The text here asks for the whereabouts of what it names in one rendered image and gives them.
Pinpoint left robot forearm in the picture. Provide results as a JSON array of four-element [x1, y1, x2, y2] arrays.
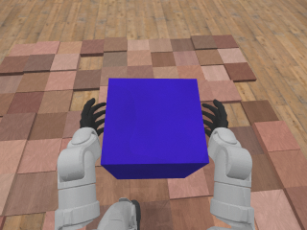
[[54, 127, 102, 230]]

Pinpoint carton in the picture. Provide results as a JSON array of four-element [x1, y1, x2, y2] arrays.
[[100, 78, 209, 180]]

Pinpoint robot right hand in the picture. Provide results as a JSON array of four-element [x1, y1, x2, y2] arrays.
[[201, 99, 228, 138]]

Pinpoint left robot shin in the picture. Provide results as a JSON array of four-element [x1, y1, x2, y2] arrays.
[[118, 197, 137, 230]]

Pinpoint robot left hand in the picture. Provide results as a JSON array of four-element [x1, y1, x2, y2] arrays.
[[80, 98, 106, 136]]

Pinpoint right robot forearm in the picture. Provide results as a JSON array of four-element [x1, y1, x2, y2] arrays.
[[207, 127, 255, 230]]

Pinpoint left robot foot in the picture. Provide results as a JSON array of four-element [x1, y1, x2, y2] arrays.
[[131, 199, 141, 230]]

